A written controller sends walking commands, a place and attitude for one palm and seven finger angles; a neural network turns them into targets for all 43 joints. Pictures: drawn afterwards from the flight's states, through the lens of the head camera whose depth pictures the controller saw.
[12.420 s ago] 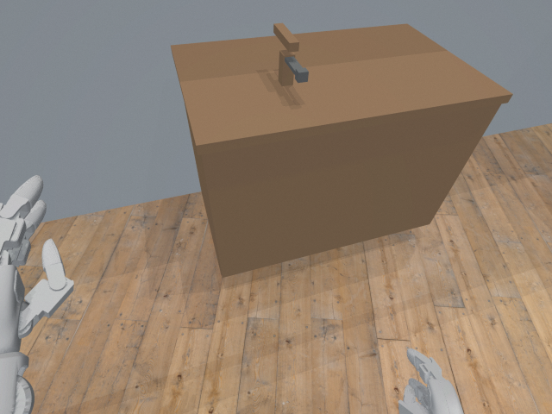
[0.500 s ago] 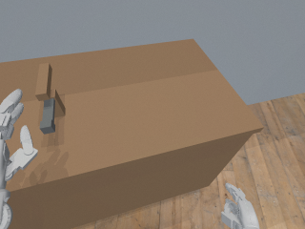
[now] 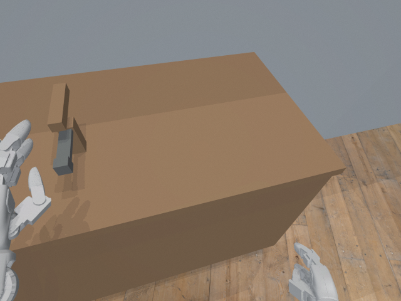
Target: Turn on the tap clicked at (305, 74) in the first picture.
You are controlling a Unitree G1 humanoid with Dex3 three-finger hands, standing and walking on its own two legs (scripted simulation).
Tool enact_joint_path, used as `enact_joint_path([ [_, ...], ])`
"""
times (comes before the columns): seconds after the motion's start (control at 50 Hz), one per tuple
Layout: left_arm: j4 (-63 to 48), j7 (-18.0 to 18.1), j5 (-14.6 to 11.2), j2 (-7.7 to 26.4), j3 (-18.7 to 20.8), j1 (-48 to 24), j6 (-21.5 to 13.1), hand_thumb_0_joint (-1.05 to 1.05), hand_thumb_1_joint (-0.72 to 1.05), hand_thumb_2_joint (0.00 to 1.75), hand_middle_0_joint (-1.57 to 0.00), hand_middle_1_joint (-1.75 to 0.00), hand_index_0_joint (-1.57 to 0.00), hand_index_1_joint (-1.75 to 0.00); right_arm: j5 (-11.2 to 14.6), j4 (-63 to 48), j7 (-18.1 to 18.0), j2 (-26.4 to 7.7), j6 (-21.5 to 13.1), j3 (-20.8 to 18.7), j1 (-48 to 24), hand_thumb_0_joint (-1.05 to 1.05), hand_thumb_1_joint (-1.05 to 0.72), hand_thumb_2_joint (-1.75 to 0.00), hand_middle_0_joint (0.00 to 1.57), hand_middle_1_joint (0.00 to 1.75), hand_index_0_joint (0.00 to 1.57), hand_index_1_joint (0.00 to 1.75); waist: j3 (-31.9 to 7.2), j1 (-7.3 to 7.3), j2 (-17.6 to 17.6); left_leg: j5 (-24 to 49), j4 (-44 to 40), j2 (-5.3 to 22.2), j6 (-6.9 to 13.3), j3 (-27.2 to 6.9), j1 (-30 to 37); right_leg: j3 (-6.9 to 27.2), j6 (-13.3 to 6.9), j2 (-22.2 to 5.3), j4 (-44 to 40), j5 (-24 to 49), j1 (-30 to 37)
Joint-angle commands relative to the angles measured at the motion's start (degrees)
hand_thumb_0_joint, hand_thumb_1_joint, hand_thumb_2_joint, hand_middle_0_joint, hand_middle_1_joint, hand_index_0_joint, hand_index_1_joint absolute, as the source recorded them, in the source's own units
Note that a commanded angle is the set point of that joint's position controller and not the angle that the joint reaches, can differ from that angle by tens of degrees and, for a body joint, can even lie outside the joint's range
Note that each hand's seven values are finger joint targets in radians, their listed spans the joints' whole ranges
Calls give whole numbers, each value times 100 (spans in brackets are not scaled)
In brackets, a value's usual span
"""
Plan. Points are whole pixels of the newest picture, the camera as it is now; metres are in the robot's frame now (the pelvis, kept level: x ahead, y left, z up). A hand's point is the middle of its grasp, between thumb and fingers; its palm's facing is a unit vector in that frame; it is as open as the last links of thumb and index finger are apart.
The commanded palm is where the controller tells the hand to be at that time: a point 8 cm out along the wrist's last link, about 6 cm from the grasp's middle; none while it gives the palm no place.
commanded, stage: look again from close up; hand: left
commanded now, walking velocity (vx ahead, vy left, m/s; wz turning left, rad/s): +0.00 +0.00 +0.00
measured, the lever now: (63, 165) +0.34 +0.32 +0.05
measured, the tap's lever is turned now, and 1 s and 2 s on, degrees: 0 0 0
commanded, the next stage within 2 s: turn the palm inward beside the body in 0.18 s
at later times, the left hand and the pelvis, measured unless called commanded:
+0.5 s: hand (34, 209) +0.20 +0.26 +0.15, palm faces +0.32 -0.87 -0.36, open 7.5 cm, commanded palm +0.14 +0.29 +0.16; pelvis -0.03 +0.01 -0.01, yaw -1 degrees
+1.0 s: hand (57, 243) +0.17 +0.21 +0.14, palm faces +0.44 -0.85 -0.30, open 7.5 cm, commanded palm +0.12 +0.26 +0.15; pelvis -0.06 -0.04 -0.03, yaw +1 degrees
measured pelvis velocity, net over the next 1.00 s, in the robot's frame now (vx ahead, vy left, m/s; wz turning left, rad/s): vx -0.06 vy -0.04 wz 0.01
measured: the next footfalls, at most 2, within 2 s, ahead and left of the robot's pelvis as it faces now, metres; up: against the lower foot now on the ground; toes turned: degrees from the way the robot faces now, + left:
none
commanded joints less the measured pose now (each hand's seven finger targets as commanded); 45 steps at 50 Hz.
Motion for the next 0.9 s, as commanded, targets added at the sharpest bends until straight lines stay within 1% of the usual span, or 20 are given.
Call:
enact_joint_path([
  [0.0, -1183, 109, -36, 974, 656, -282, -367, 0, 90, 90, -20, -30, -20, -30, 21, -918, -56, -670, -308, -247, -507, 0, -90, -90, 20, 30, 20, 30, -893, -31, 327, 892, -319, 447, 191, -427, 748, 188, -169, -450, -267, 1329, -235],
  [0.24, -1187, 122, -3, 974, 652, -316, -414, 0, 90, 90, -20, -30, -20, -30, 19, -889, -48, -663, -369, -252, -445, 0, -90, -90, 20, 30, 20, 30, -881, -34, 324, 372, -434, 465, 202, -515, 604, 138, -168, -429, -304, 1013, -221],
  [0.26, -3490, 258, 95, 5623, 2166, -5828, -1427, 0, 90, 90, -20, -30, -20, -30, 375, -1527, -509, -908, -380, 781, 378, 0, -90, -90, 20, 30, 20, 30, -530, -360, 1290, 89, -291, 140, 263, -381, -510, -64, 301, -131, 42, -69, -349],
  [0.28, 624, -125, 853, 2481, 1810, -3640, -184, 0, 90, 90, -20, -30, -20, -30, -524, -410, -293, -703, -620, -225, -100, 0, -90, -90, 20, 30, 20, 30, -1825, 403, 933, 2243, -28, 195, 55, -217, 977, -426, -340, -98, 402, 1201, -84],
  [0.3, 525, -330, 77, 1353, 756, -2339, 289, 0, 90, 90, -20, -30, -20, -30, -285, -648, 82, -905, -704, -209, -133, 0, -90, -90, 20, 30, 20, 30, -1934, 69, 999, 3892, 158, 196, -342, -270, 1693, -821, -311, 134, 507, 1533, -749],
  [0.32, -196, -603, -190, 1173, 934, -1981, 529, 0, 90, 90, -20, -30, -20, -30, -331, -548, 154, -1191, -833, -345, -76, 0, -90, -90, 20, 30, 20, 30, -2623, 241, 704, 4319, 320, 299, -309, -301, 2230, -766, -198, 96, 632, 1524, -797],
  [0.34, -210, -824, -498, 771, 492, -1303, 873, 0, 90, 90, -20, -30, -20, -30, -169, -577, 174, -1036, -872, -293, -353, 0, -90, -90, 20, 30, 20, 30, -2529, 440, 822, 4241, 339, 243, -274, -228, 2249, -759, -202, 34, 619, 1378, -748],
  [0.36, -4, -957, -672, 3, -38, -627, 1164, 0, 90, 90, -20, -30, -20, -30, -31, -564, 273, -897, -900, -155, -641, 0, -90, -90, 20, 30, 20, 30, -2097, 395, 951, 3877, 282, 244, -323, -221, 2094, -809, -170, 59, 657, 1107, -919],
  [0.38, -391, -1005, -559, 219, -144, -668, 1290, 0, 90, 90, -20, -30, -20, -30, -33, -557, 316, -1003, -889, -117, -703, 0, -90, -90, 20, 30, 20, 30, -1594, 472, 749, 3004, 182, 243, -260, -255, 1555, -898, -164, -30, 654, 1042, -1027],
  [0.4, -418, -957, -393, 303, -228, -758, 1351, 0, 90, 90, -20, -30, -20, -30, 1, -599, 322, -981, -848, -75, -835, 0, -90, -90, 20, 30, 20, 30, -1106, 372, 436, 2046, 115, 182, -204, -251, 992, -1009, -167, -28, 633, 1016, -1080],
  [0.44, -723, -715, -85, 740, 93, -806, 1156, 0, 90, 90, -20, -30, -20, -30, -53, -723, 275, -970, -755, -39, -1002, 0, -90, -90, 20, 30, 20, 30, -760, 250, -21, 711, -2, 118, -110, -320, 338, -1065, -163, -3, 683, 611, -1145],
  [0.46, -1056, -484, -9, 1324, 633, -778, 953, 0, 90, 90, -20, -30, -20, -30, -49, -726, 217, -965, -712, -47, -1112, 0, -90, -90, 20, 30, 20, 30, -893, 291, 24, 306, -22, 82, -87, -277, 247, -992, -157, 22, 701, 377, -1086],
  [0.48, -1497, -317, 67, 1186, 520, -1154, 684, 0, 90, 90, -20, -30, -20, -30, -153, -872, 198, -837, -719, 3, -1187, 0, -90, -90, 20, 30, 20, 30, -1196, 269, 131, 73, 30, -15, -78, -284, 224, -982, -162, 29, 795, 148, -1140],
  [0.52, -1409, 92, 24, 1144, 670, -1514, 185, 0, 90, 90, -20, -30, -20, -30, -178, -737, 118, -728, -740, 43, -1218, 0, -90, -90, 20, 30, 20, 30, -1015, 169, 258, -904, 91, -22, -88, -372, 4, -950, -108, 51, 921, -496, -1542],
  [0.56, -1362, 462, 56, 1538, 968, -2029, -103, 0, 90, 90, -20, -30, -20, -30, -182, -571, 39, -716, -763, 35, -1120, 0, -90, -90, 20, 30, 20, 30, -975, 157, 707, -1658, 134, -43, -94, -433, -150, -825, -103, 21, 949, -889, -1737],
  [0.58, -1184, 536, 88, 1139, 586, -2224, -123, 0, 90, 90, -20, -30, -20, -30, -186, -584, 33, -649, -780, 51, -1149, 0, -90, -90, 20, 30, 20, 30, -1038, 113, 888, -1855, 208, -81, -106, -425, -171, -812, -115, -9, 989, -1021, -1789],
  [0.72, -54, 7, -67, 1040, -198, -2919, 910, 0, 90, 90, -20, -30, -20, -30, -65, -470, -282, -801, -692, 155, -1412, 0, -90, -90, 20, 30, 20, 30, -823, 75, 614, -1915, 680, -242, -24, -336, -494, -434, -92, -235, 671, -1842, -1891],
  [0.76, 65, -89, -134, 1145, -80, -2825, 1127, 0, 90, 90, -20, -30, -20, -30, -32, -458, -347, -793, -709, 152, -1389, 0, -90, -90, 20, 30, 20, 30, -723, 121, 435, -1683, 846, -255, -33, -310, -579, -244, -95, -283, 506, -2147, -1897],
  [0.86, -127, 16, -369, 1465, 581, -2385, 912, 0, 90, 90, -20, -30, -20, -30, -41, -455, -350, -759, -822, 48, -1287, 0, -90, -90, 20, 30, 20, 30, -900, 314, 24, -1240, 1258, -171, -95, -321, -811, 102, -93, -427, 318, -2604, -1711],
  [0.88, -331, 39, -438, 1201, 407, -2291, 821, 0, 90, 90, -20, -30, -20, -30, -50, -555, -328, -704, -855, 64, -1282, 0, -90, -90, 20, 30, 20, 30, -1013, 318, 86, -1207, 1271, -171, -90, -337, -882, 135, -95, -467, 386, -2545, -1609],
])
